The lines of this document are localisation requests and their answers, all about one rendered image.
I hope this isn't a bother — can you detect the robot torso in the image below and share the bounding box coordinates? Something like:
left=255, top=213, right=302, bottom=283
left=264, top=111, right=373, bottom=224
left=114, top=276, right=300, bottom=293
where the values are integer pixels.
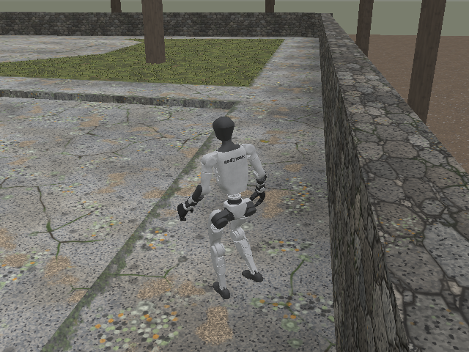
left=213, top=142, right=248, bottom=221

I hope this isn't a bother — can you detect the right robot upper arm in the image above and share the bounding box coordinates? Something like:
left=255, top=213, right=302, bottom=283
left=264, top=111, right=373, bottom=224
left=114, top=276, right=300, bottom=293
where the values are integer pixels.
left=241, top=144, right=266, bottom=179

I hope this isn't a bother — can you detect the robot right hand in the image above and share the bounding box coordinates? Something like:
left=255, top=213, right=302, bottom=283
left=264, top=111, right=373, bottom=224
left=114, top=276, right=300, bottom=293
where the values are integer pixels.
left=250, top=189, right=265, bottom=207

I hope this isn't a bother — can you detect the robot left hand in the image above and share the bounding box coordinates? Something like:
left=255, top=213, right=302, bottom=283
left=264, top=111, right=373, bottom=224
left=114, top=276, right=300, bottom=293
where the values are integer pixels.
left=177, top=203, right=193, bottom=221

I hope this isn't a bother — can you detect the left robot upper arm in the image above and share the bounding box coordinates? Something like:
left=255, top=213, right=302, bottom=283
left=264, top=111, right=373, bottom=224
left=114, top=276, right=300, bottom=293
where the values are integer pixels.
left=199, top=152, right=217, bottom=195

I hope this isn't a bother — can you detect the right robot foot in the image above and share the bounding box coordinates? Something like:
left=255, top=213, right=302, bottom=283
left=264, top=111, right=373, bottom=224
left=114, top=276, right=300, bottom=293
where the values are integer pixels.
left=242, top=270, right=263, bottom=282

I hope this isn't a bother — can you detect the robot left forearm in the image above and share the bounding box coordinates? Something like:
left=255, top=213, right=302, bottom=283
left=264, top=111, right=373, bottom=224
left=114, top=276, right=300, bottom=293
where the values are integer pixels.
left=183, top=185, right=204, bottom=210

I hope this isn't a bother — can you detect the robot right forearm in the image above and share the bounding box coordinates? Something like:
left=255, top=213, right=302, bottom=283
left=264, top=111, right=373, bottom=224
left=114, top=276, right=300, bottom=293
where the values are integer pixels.
left=256, top=175, right=267, bottom=193

